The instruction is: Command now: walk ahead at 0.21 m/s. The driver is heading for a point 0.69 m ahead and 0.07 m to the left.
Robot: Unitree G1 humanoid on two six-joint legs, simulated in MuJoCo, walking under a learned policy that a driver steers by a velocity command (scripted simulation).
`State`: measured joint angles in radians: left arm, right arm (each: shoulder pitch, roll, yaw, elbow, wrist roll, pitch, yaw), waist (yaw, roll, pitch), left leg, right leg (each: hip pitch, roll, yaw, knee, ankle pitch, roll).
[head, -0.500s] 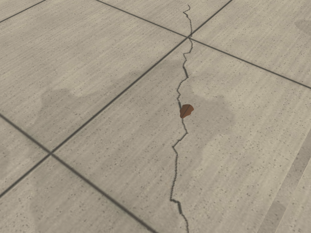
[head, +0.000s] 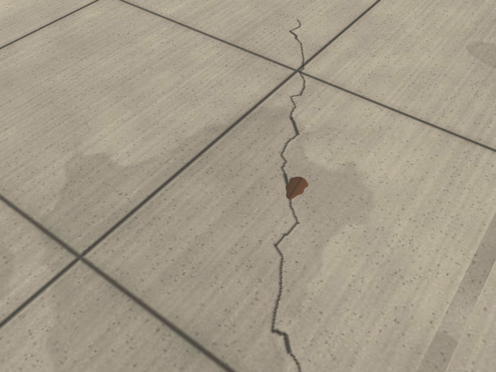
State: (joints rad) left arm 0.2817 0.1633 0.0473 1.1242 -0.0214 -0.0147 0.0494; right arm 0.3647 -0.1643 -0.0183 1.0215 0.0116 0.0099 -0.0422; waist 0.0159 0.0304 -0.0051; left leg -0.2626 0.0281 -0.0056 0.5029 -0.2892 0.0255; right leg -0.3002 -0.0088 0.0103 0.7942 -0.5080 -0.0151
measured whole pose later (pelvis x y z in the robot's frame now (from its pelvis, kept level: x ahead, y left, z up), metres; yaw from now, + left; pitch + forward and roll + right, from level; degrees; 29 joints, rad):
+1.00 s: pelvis +0.49 +0.06 -0.02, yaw +1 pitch +2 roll +1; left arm -0.08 0.21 0.04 0.83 -0.01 -0.11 -0.04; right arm 0.44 -0.22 -0.05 1.06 0.00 -0.07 -0.01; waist -0.08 -0.02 0.04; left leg 0.14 -0.08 0.01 0.24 -0.40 0.06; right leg -0.55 -0.01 -0.04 0.48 0.06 -0.09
